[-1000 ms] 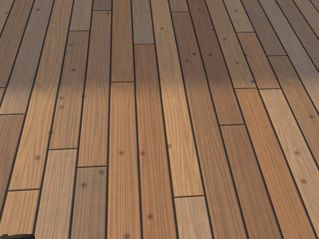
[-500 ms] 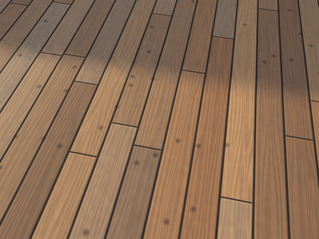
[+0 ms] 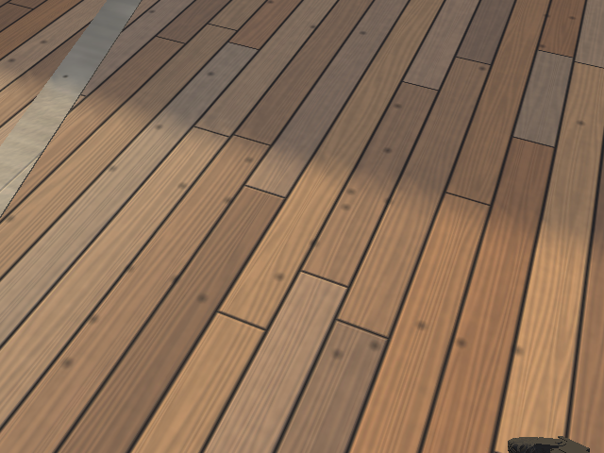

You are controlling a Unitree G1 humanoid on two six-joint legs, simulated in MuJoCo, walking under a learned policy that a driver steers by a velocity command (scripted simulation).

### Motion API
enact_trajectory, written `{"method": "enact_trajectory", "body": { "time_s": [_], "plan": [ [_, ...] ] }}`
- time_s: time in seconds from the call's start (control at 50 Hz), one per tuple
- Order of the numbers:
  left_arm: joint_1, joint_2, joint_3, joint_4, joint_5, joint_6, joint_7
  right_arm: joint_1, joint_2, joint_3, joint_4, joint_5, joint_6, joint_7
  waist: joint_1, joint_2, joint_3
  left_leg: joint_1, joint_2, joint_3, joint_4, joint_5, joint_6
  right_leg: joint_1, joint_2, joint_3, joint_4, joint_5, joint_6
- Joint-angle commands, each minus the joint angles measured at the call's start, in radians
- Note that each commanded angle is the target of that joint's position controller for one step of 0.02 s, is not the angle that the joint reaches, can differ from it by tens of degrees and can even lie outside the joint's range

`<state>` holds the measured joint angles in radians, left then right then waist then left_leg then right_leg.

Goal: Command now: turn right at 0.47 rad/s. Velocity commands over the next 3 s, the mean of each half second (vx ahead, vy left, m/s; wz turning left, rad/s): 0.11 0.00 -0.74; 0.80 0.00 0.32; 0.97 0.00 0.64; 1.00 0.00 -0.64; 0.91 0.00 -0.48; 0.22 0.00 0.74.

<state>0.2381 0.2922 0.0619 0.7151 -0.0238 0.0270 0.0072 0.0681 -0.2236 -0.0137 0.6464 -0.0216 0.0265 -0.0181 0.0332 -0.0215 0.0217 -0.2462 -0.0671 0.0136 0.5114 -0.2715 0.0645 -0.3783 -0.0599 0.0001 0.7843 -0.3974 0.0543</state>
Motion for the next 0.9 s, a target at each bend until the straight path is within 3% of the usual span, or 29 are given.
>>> {"method": "enact_trajectory", "body": {
  "time_s": [0.02,0.06,0.1,0.12,0.14,0.16,0.18,0.2,0.22,0.24,0.32,0.36,0.38,0.4,0.46,0.5,0.54,0.56,0.58,0.6,0.62,0.64,0.66,0.7,0.74,0.78,0.84,0.88,0.9],
  "plan": [
    [-0.07,0.112,0.028,-0.109,-0.006,-0.023,-0.008,0.033,-0.222,-0.08,-0.037,0.012,0.005,-0.019,-0.068,0.123,-0.04,0.157,0.374,-0.246,-0.12,0.446,0.197,-0.104,-0.006,-0.018,0.008,-0.066,-0.013],
    [-0.028,0.098,0.027,-0.101,-0.01,-0.021,-0.018,0.006,-0.213,-0.084,-0.044,0.019,0.013,-0.025,-0.043,0.119,-0.073,0.181,0.367,-0.193,-0.07,0.544,0.172,-0.052,0.01,-0.046,-0.069,-0.024,-0.028],
    [0.026,0.102,0.034,-0.091,-0.008,-0.021,-0.022,-0.006,-0.203,-0.089,-0.041,0.036,0.019,-0.03,-0.006,0.105,-0.086,0.141,0.319,-0.104,0.024,0.482,0.096,0.064,0.039,-0.054,-0.27,0.168,-0.069],
    [0.048,0.167,0.054,-0.096,0.001,-0.022,-0.011,0.023,-0.182,-0.091,-0.04,0.031,0.013,-0.028,-0.013,-0.021,-0.093,0.032,0.231,-0.015,0.191,0.287,0.008,0.172,-0.027,0.115,-0.371,0.425,-0.127],
    [0.058,0.301,0.087,-0.121,0.007,-0.03,0.001,-0.032,-0.141,-0.078,-0.097,-0.015,0.0,-0.021,-0.035,-0.295,-0.086,-0.288,0.051,0.072,0.448,-0.167,-0.105,0.341,-0.26,0.498,-0.383,0.861,-0.289],
    [0.109,0.263,0.077,-0.127,0.04,-0.042,-0.005,-0.128,-0.143,-0.076,-0.12,-0.011,-0.015,-0.021,0.049,-0.257,-0.144,-0.436,-0.028,-0.065,0.638,-0.425,-0.121,0.416,-0.321,0.599,-0.415,0.91,-0.427],
    [0.096,0.241,0.072,-0.123,0.044,-0.055,-0.006,-0.112,-0.158,-0.082,-0.112,0.006,-0.022,-0.015,0.029,-0.138,-0.148,-0.469,0.006,-0.122,0.716,-0.381,-0.114,0.443,-0.28,0.526,-0.401,0.876,-0.402],
    [0.047,0.226,0.073,-0.126,0.024,-0.058,0.0,-0.094,-0.158,-0.084,-0.095,0.015,-0.024,-0.013,-0.001,-0.067,-0.137,-0.49,0.023,-0.133,0.721,-0.297,-0.113,0.452,-0.221,0.454,-0.379,0.844,-0.347],
    [0.008,0.209,0.068,-0.135,0.001,-0.05,0.008,-0.084,-0.16,-0.086,-0.083,0.013,-0.025,-0.015,-0.014,-0.034,-0.127,-0.499,0.039,-0.136,0.681,-0.237,-0.121,0.448,-0.189,0.411,-0.373,0.826,-0.31],
    [-0.02,0.195,0.062,-0.145,-0.012,-0.038,0.02,-0.081,-0.165,-0.089,-0.08,0.011,-0.025,-0.015,-0.025,-0.041,-0.131,-0.464,0.046,-0.14,0.643,-0.188,-0.132,0.427,-0.16,0.386,-0.378,0.804,-0.29],
    [-0.019,0.209,0.069,-0.16,-0.004,-0.005,0.038,-0.07,-0.139,-0.083,-0.062,0.025,-0.033,-0.003,-0.023,-0.068,-0.134,-0.391,-0.001,-0.122,0.458,-0.098,-0.166,0.397,-0.099,0.391,-0.38,0.747,-0.275],
    [0.012,0.205,0.068,-0.157,-0.019,-0.004,0.042,-0.062,-0.143,-0.082,-0.052,0.033,-0.045,0.01,-0.007,-0.08,-0.153,-0.338,-0.001,-0.123,0.323,-0.052,-0.163,0.35,-0.072,0.443,-0.45,0.213,-0.275],
    [0.012,0.208,0.065,-0.161,-0.019,-0.008,0.039,-0.079,-0.148,-0.084,-0.056,0.04,-0.055,0.019,0.003,-0.115,-0.119,-0.317,-0.002,-0.125,0.264,-0.04,-0.156,0.295,-0.066,0.485,-0.495,-0.05,-0.278],
    [0.007,0.219,0.066,-0.165,-0.014,-0.014,0.035,-0.099,-0.157,-0.087,-0.064,0.045,-0.067,0.026,0.009,-0.154,-0.078,-0.303,-0.007,-0.124,0.217,-0.045,-0.15,0.249,-0.066,0.525,-0.524,-0.168,-0.283],
    [-0.004,0.217,0.061,-0.172,-0.01,-0.028,0.024,-0.105,-0.171,-0.095,-0.067,0.053,-0.11,0.035,0.008,-0.181,-0.035,-0.2,-0.011,-0.127,0.091,-0.065,-0.134,0.17,-0.049,0.566,-0.513,-0.203,-0.274],
    [-0.012,0.173,0.039,-0.171,0.0,-0.035,0.016,-0.032,-0.17,-0.095,-0.035,0.055,-0.13,0.042,-0.001,-0.201,-0.059,-0.089,0.021,-0.078,0.051,0.016,-0.122,0.146,-0.056,0.523,-0.477,-0.165,-0.259],
    [0.005,0.134,0.018,-0.163,0.007,-0.044,0.006,0.04,-0.153,-0.091,-0.007,0.05,-0.146,0.044,-0.026,-0.176,-0.049,0.054,0.036,-0.028,-0.027,0.069,-0.083,0.074,-0.042,0.483,-0.431,-0.192,-0.236],
    [0.007,0.175,0.035,-0.14,0.082,-0.033,-0.024,0.095,-0.154,-0.076,0.021,-0.052,-0.105,0.036,-0.053,-0.133,-0.039,0.138,0.024,-0.022,-0.022,-0.082,-0.053,-0.022,0.04,0.434,-0.377,-0.278,-0.213],
    [-0.066,0.109,0.017,-0.174,0.082,-0.04,-0.027,0.227,-0.192,-0.085,0.038,-0.059,-0.098,0.027,-0.134,-0.003,-0.005,0.226,0.132,-0.189,-0.088,-0.218,-0.014,-0.147,0.1,0.351,-0.162,-0.23,-0.185],
    [-0.139,0.051,0.002,-0.246,0.052,-0.052,-0.028,0.338,-0.332,-0.113,0.07,-0.06,-0.094,0.029,-0.163,0.274,0.023,0.298,0.335,-0.687,-0.333,-0.598,0.095,-0.392,0.223,0.173,0.13,-0.168,-0.137],
    [-0.149,0.084,0.001,-0.253,0.073,-0.061,-0.026,0.341,-0.327,-0.116,0.084,-0.037,-0.09,0.048,-0.135,0.217,0.097,0.283,0.426,-0.946,-0.402,-0.655,0.173,-0.541,0.162,0.156,0.256,-0.133,-0.13],
    [-0.15,0.121,0.007,-0.229,0.083,-0.07,-0.029,0.286,-0.282,-0.105,0.068,-0.008,-0.089,0.058,-0.096,0.118,0.108,0.274,0.395,-0.866,-0.364,-0.603,0.175,-0.549,0.089,0.129,0.298,-0.02,-0.116],
    [-0.149,0.142,0.01,-0.211,0.09,-0.081,-0.034,0.281,-0.254,-0.097,0.065,-0.001,-0.092,0.062,-0.088,0.088,0.069,0.256,0.34,-0.748,-0.33,-0.495,0.156,-0.492,0.063,0.115,0.287,0.045,-0.097],
    [-0.173,0.129,0.004,-0.212,0.105,-0.089,-0.048,0.319,-0.237,-0.085,0.092,0.005,-0.099,0.052,-0.091,0.145,0.041,0.195,0.242,-0.591,-0.345,-0.336,0.138,-0.376,0.049,0.085,0.207,0.071,-0.06],
    [-0.221,0.096,-0.014,-0.226,0.095,-0.085,-0.06,0.361,-0.229,-0.084,0.124,0.01,-0.099,0.04,-0.104,0.179,0.056,0.154,0.193,-0.519,-0.359,-0.213,0.151,-0.321,0.06,0.041,0.114,0.097,-0.032],
    [-0.282,0.063,-0.033,-0.244,0.08,-0.085,-0.066,0.385,-0.226,-0.088,0.141,0.009,-0.091,0.033,-0.12,0.176,0.062,0.131,0.174,-0.494,-0.353,-0.139,0.159,-0.268,0.084,0.013,-0.015,0.104,-0.016],
    [-0.329,0.05,-0.042,-0.255,0.062,-0.091,-0.064,0.397,-0.234,-0.097,0.16,0.009,-0.083,0.032,-0.127,0.188,0.052,0.067,0.171,-0.486,-0.336,-0.033,0.156,-0.1,0.122,-0.008,-0.18,0.149,-0.01],
    [-0.245,0.072,-0.032,-0.229,0.051,-0.098,-0.045,0.365,-0.246,-0.102,0.162,0.016,-0.087,0.034,-0.069,0.181,0.015,-0.032,0.175,-0.474,-0.281,0.152,0.123,0.155,0.131,-0.004,-0.265,0.204,-0.028],
    [-0.13,0.104,-0.016,-0.189,0.055,-0.101,-0.028,0.34,-0.26,-0.105,0.158,0.021,-0.094,0.035,-0.003,0.14,-0.04,-0.089,0.143,-0.44,-0.162,0.338,0.096,0.349,0.142,-0.003,-0.308,0.215,-0.046]
  ]
}}
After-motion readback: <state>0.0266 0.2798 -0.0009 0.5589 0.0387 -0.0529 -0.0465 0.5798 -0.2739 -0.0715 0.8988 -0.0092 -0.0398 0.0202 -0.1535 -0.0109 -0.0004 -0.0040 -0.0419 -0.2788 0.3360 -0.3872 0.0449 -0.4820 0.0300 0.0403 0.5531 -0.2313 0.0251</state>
